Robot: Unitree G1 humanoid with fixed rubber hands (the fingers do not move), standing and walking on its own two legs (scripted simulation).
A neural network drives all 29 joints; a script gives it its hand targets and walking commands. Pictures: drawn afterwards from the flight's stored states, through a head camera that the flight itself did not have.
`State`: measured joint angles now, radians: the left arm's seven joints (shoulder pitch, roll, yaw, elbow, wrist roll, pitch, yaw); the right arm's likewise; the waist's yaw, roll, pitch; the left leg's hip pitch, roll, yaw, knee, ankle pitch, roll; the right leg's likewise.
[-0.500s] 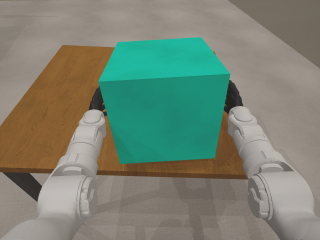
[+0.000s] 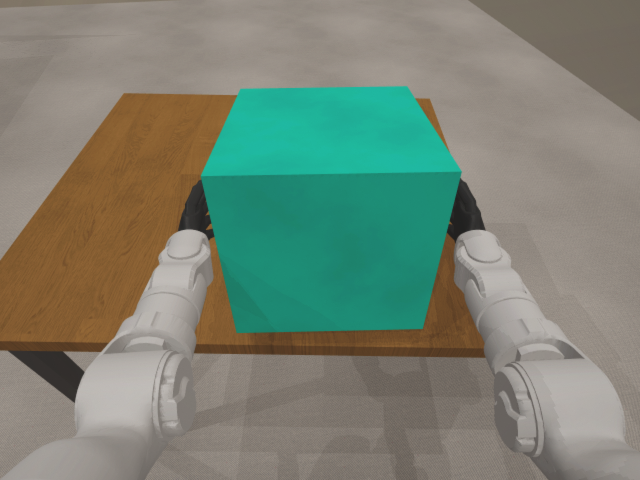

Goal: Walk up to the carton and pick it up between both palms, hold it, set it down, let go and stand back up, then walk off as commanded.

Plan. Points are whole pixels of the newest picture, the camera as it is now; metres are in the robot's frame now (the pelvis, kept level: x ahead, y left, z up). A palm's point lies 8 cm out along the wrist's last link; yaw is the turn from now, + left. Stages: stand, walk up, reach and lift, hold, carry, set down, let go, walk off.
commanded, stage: set down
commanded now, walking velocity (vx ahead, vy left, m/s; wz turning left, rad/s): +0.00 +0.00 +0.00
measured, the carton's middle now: (326, 202) +0.50 +0.02 +0.08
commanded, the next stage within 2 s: none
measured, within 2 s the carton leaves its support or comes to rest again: rests again in 1.26 s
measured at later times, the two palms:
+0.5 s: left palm (193, 240) +0.40 +0.20 +0.08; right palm (464, 238) +0.41 -0.16 +0.10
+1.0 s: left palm (193, 243) +0.40 +0.20 +0.08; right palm (464, 244) +0.41 -0.16 +0.09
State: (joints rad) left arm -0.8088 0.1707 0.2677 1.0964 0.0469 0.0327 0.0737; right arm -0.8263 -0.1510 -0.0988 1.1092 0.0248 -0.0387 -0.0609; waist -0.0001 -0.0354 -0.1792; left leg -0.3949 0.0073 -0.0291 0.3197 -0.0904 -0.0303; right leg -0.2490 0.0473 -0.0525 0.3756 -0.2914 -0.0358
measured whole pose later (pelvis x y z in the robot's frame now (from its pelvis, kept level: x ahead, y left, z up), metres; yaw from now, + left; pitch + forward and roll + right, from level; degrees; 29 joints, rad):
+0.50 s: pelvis -0.01 +0.00 +0.00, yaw +0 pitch +9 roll +1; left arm -0.82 0.17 0.30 1.15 0.05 -0.08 0.04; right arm -0.82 -0.14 -0.18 1.14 -0.02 -0.13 -0.03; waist 0.00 -0.05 -0.15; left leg -0.39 0.01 -0.03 0.32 -0.08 -0.03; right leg -0.25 0.05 -0.05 0.38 -0.29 -0.04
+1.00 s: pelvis -0.01 +0.00 +0.00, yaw +0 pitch +9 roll +1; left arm -0.82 0.17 0.34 1.18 0.05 -0.14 0.02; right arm -0.80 -0.13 -0.25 1.14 -0.07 -0.16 0.03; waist 0.00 -0.05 -0.13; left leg -0.39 0.01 -0.03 0.32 -0.09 -0.03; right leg -0.25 0.05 -0.05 0.38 -0.29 -0.04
